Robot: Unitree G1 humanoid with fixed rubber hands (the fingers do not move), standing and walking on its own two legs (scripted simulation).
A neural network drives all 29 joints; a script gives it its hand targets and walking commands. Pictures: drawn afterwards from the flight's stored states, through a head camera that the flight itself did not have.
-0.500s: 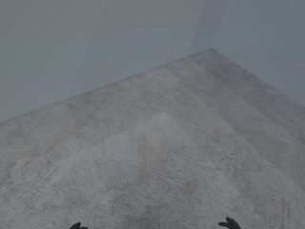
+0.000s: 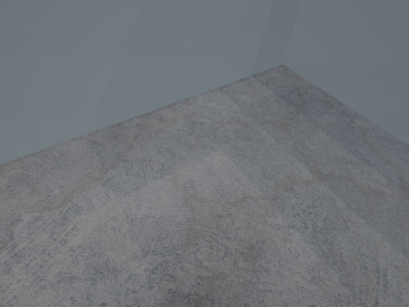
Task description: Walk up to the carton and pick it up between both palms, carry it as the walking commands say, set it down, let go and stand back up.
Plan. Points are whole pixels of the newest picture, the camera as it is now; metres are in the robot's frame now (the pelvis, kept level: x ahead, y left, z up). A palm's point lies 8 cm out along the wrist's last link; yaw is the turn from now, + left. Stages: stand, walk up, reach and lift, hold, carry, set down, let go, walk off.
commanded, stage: stand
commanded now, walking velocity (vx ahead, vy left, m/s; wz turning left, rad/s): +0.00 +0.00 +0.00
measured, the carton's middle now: out of the picture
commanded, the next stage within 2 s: walk up in 0.24 s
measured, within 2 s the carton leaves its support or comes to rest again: neither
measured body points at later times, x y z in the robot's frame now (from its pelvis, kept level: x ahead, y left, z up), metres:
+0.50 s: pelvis -0.01 +0.00 +0.00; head +0.00 +0.00 +0.45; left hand -0.02 +0.22 -0.16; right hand +0.00 -0.22 -0.16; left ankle +0.01 +0.11 -0.74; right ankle +0.01 -0.13 -0.74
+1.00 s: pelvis +0.00 +0.06 +0.00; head +0.03 +0.11 +0.45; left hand +0.03 +0.33 -0.15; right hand +0.11 -0.16 -0.13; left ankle -0.03 +0.11 -0.74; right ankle +0.03 -0.12 -0.65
